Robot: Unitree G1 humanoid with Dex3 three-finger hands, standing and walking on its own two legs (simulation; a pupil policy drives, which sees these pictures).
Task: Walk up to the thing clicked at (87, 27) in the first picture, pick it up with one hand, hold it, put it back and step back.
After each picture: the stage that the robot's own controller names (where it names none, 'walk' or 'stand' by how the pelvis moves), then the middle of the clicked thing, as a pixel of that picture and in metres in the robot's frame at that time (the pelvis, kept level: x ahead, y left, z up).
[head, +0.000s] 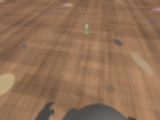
stand; (86, 29) +2.10 +0.20 -0.66
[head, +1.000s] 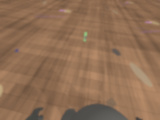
walk; (85, 36) +1.95 +0.15 -0.65
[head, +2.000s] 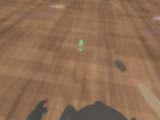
walk; (80, 45) +1.32 +0.17 -0.65
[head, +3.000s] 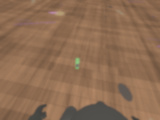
walk; (77, 63) +0.87 +0.19 -0.65
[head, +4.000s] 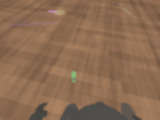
walk; (73, 77) +0.56 +0.19 -0.65
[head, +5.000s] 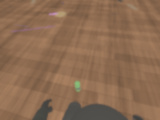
stand; (77, 86) +0.41 +0.16 -0.63
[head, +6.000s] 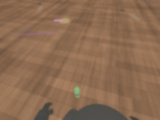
stand; (77, 92) +0.38 +0.16 -0.66
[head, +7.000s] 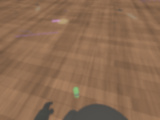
stand; (76, 92) +0.38 +0.17 -0.66
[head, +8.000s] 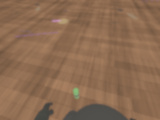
stand; (76, 93) +0.37 +0.17 -0.66
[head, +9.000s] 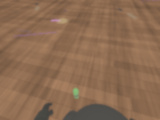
stand; (76, 93) +0.37 +0.17 -0.66
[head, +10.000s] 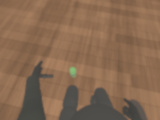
go down; (73, 72) +0.41 +0.15 -0.50
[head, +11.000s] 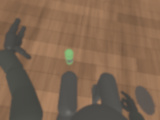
go down; (69, 57) +0.47 +0.17 -0.29
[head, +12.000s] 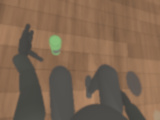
close in; (55, 47) +0.47 +0.20 -0.20
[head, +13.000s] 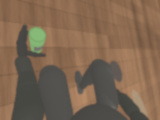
close; (37, 43) +0.46 +0.23 -0.17
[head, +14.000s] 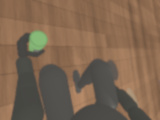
lift; (36, 44) +0.44 +0.23 -0.17
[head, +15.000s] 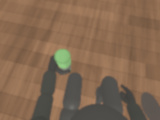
lift; (64, 64) +0.33 +0.19 -0.01
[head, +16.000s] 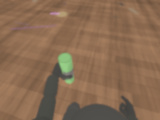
hold; (67, 70) +0.31 +0.17 +0.06
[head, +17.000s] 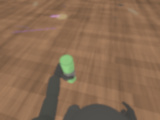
hold; (69, 71) +0.30 +0.16 +0.06
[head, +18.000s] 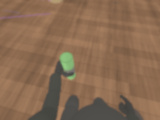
crouch; (69, 67) +0.34 +0.16 +0.00
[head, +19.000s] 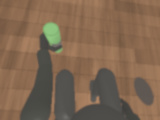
lower; (55, 41) +0.49 +0.19 -0.03
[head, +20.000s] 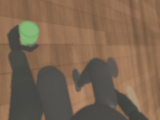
lower; (28, 39) +0.46 +0.25 -0.18
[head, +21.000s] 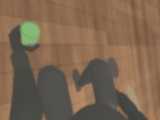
lower; (30, 39) +0.46 +0.25 -0.18
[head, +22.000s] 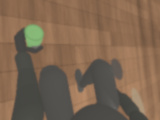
lower; (34, 41) +0.45 +0.24 -0.17
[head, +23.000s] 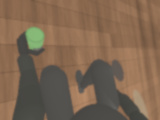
lower; (35, 44) +0.44 +0.24 -0.17
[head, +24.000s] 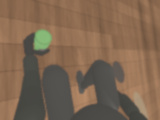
open; (41, 44) +0.44 +0.22 -0.17
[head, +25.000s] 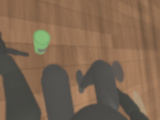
rise; (41, 44) +0.44 +0.23 -0.18
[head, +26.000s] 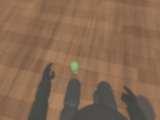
walk; (74, 68) +0.43 +0.16 -0.42
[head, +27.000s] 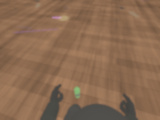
stand; (77, 92) +0.37 +0.14 -0.60
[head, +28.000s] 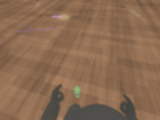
stand; (77, 92) +0.37 +0.14 -0.60
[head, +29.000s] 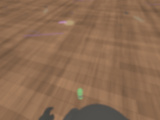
stand; (80, 94) +0.39 +0.13 -0.65
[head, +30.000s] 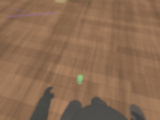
walk; (80, 79) +0.43 +0.09 -0.64
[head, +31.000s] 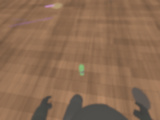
walk; (81, 70) +0.60 +0.15 -0.63
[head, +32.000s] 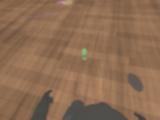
walk; (84, 54) +0.93 +0.17 -0.63
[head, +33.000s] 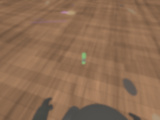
stand; (83, 58) +1.01 +0.15 -0.65
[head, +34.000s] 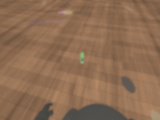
stand; (82, 58) +1.01 +0.17 -0.66
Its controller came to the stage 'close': yes
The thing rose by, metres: 0.70
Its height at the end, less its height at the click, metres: +0.00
